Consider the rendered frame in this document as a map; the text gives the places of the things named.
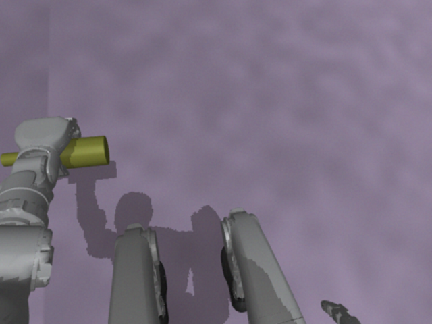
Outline left robot hand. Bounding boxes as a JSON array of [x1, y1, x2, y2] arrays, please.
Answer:
[[14, 117, 82, 177]]

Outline bottle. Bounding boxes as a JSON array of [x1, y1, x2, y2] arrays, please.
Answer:
[[1, 136, 109, 169]]

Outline right robot foot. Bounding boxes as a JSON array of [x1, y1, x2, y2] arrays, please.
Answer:
[[221, 247, 247, 313]]

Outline left robot arm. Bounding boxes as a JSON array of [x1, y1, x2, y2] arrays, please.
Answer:
[[0, 145, 61, 324]]

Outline right robot hand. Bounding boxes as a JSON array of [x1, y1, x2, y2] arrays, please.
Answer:
[[321, 300, 361, 324]]

